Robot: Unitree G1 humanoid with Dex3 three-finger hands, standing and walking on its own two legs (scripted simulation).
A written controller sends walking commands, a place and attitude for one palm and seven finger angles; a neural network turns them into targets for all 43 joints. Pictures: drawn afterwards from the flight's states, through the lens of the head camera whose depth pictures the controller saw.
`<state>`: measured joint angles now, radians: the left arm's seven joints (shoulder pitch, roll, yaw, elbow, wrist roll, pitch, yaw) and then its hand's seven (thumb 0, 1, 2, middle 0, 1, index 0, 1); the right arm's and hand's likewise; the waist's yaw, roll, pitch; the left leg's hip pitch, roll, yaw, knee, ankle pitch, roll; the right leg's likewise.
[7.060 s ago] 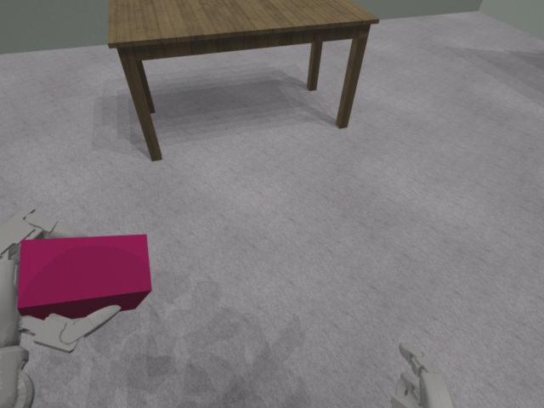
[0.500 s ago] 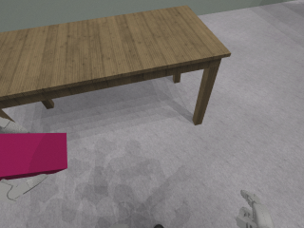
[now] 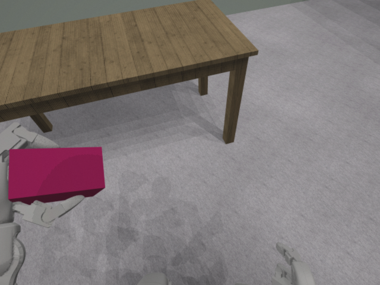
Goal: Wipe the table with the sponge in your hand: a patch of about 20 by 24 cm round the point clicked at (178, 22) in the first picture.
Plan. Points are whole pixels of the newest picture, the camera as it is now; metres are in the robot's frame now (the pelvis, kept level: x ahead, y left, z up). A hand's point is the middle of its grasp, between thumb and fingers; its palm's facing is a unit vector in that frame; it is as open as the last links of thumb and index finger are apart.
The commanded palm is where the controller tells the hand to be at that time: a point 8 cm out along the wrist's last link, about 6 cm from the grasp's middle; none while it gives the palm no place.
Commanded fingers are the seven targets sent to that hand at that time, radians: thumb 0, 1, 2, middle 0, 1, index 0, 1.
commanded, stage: take the last steps up to it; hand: left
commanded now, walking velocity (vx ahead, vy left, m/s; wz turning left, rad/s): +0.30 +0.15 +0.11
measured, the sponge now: (71, 175) +0.24 +0.21 +0.17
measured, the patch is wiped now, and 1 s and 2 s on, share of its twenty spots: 0.00 0.00 0.00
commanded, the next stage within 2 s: none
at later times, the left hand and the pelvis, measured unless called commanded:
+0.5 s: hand (50, 170) +0.24 +0.23 +0.18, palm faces +0.44 -0.78 -0.45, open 10.5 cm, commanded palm +0.19 +0.27 +0.20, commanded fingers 0.00 0.10 1.30 -1.20 -1.60 -1.20 -1.60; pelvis +0.03 -0.01 +0.01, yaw +1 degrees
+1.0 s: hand (42, 118) +0.35 +0.30 +0.18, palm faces +0.41 -0.78 -0.47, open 10.5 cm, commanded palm +0.28 +0.33 +0.20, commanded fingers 0.00 0.10 1.30 -1.20 -1.60 -1.20 -1.60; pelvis +0.12 +0.05 +0.01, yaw +1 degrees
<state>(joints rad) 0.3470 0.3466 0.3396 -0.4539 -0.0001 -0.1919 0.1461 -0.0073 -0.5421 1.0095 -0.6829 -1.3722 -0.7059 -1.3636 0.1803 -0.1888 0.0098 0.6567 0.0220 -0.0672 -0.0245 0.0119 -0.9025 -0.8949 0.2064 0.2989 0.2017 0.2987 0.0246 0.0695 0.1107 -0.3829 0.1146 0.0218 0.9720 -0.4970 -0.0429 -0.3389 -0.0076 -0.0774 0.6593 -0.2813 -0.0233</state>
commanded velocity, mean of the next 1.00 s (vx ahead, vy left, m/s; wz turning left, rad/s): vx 0.30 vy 0.15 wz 0.07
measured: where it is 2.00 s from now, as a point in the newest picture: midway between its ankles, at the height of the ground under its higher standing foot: (172, 252)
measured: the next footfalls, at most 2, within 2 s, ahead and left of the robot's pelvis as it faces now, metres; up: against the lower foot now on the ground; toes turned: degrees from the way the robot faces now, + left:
left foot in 0.22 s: +0.04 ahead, +0.11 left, +0.00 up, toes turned +5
right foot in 0.48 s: +0.09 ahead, -0.11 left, +0.00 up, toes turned -9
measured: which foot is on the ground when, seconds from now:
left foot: up 0.00-0.20, down 0.22-0.50, up 0.52-0.86, down 0.88-1.00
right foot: down 0.00-0.24, up 0.26-0.46, down 0.48-0.88, up 0.90-1.00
